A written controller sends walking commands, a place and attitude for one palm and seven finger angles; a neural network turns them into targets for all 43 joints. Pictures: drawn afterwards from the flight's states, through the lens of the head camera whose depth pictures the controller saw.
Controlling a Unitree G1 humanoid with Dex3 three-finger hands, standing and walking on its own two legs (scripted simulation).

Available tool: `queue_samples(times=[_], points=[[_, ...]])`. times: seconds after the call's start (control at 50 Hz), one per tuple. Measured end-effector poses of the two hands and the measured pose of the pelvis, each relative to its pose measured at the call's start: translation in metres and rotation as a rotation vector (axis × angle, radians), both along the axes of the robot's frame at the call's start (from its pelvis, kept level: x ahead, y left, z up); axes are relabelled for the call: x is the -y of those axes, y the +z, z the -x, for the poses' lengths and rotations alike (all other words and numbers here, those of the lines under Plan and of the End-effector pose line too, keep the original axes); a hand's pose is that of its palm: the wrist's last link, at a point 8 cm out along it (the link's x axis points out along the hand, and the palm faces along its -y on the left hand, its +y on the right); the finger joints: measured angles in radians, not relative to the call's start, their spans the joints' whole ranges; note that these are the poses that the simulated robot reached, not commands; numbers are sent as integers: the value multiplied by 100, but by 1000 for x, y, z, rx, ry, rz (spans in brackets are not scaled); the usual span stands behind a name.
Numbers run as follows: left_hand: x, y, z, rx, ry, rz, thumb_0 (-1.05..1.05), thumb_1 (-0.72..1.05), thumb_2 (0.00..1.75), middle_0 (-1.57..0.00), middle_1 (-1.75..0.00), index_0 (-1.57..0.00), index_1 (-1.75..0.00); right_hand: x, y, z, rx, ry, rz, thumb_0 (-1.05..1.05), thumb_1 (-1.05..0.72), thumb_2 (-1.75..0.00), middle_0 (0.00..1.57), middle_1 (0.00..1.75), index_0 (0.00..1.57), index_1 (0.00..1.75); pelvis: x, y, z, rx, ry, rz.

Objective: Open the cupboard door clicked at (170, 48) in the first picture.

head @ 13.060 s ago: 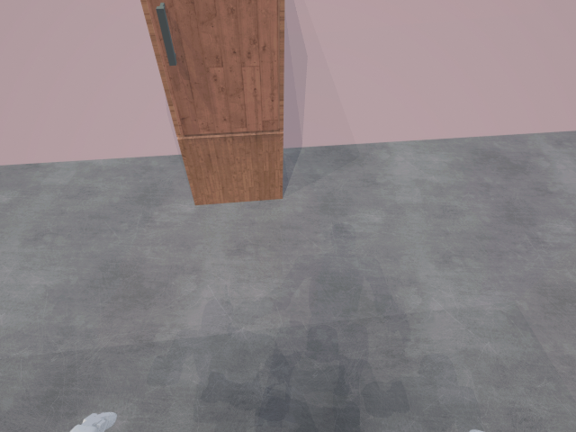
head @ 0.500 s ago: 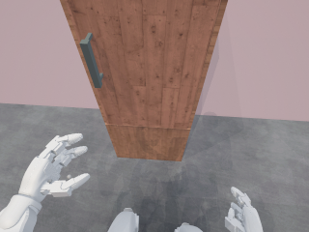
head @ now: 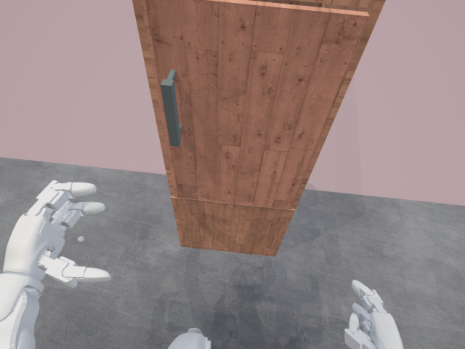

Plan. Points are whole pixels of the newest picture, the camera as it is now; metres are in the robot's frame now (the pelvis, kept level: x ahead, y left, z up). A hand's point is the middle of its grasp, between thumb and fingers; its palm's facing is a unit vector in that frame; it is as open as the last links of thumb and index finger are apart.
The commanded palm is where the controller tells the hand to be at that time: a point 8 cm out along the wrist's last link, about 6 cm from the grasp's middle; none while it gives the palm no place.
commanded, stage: raise the hand with hooked fingers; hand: left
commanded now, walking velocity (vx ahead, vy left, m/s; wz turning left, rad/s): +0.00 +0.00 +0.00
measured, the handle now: (174, 110) +0.56 +0.17 +0.08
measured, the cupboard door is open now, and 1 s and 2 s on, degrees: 0 0 0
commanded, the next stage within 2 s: move the hooked fingers beside the handle in 0.88 s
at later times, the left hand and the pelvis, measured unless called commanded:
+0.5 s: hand (73, 203) +0.30 +0.27 +0.10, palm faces -0.03 -1.00 -0.03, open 14.0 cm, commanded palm +0.27 +0.31 +0.10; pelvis +0.01 -0.01 +0.02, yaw +0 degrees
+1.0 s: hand (95, 208) +0.30 +0.24 +0.10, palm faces -0.02 -1.00 -0.03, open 14.0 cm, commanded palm +0.28 +0.28 +0.10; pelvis +0.01 -0.04 +0.01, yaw +0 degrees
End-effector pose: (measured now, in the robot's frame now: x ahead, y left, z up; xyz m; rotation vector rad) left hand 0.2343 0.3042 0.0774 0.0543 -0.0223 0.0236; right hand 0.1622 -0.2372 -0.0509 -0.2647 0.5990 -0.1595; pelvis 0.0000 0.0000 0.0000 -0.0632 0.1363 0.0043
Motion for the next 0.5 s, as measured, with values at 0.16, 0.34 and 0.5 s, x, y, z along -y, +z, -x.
queue_samples(times=[0.16, 0.34, 0.5], points=[[-9, 1, -11, -79, -39, 12, -1, -46, 32, -29, -117, -30, -117, -13, 5, -11, -3, 46, -6, 2, -90, -90, 20, 30, 20, 30, -4, 7, -3, 13, 7, 2], [-26, 27, -32, -19, -9, 4, -1, -50, 30, -30, -119, -30, -120, -1, 3, 0, -65, 24, 7, 2, -90, -90, 20, 30, 20, 30, 1, 13, -7, 25, 8, -3], [-19, 29, -46, -65, -53, 19, -1, -50, 30, -30, -120, -30, -120, 19, 0, 13, -102, -17, 12, 2, -90, -90, 20, 30, 20, 30, 8, 16, -10, 20, 1, -12]])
